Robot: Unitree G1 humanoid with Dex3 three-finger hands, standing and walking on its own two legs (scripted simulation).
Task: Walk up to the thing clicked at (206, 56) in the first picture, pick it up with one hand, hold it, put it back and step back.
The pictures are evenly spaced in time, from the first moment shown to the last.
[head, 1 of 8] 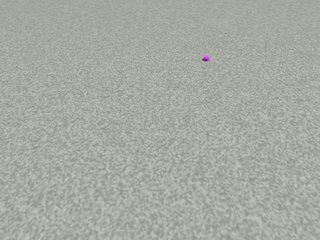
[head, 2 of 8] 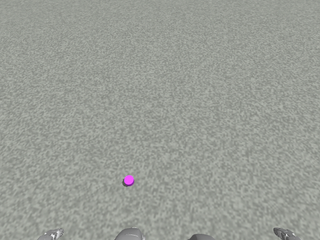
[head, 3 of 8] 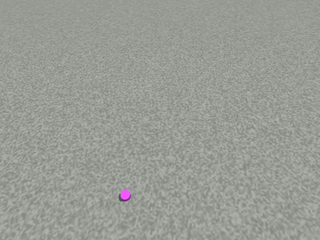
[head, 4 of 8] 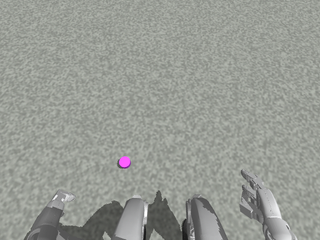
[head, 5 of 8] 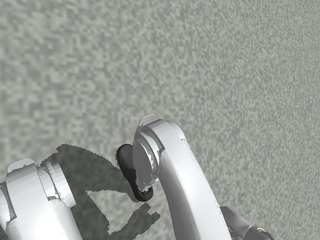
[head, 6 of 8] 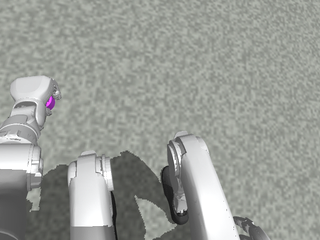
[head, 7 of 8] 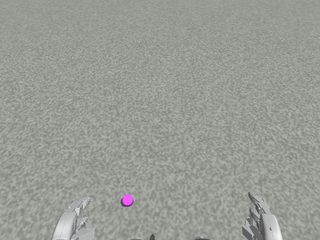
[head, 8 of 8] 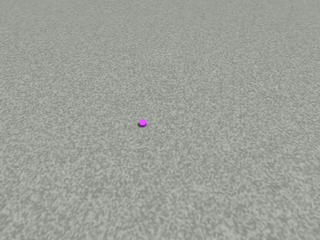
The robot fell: no
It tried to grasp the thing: yes
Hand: left
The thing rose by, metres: 0.69
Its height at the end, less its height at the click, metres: +0.00
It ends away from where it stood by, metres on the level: 0.01
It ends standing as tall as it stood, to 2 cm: yes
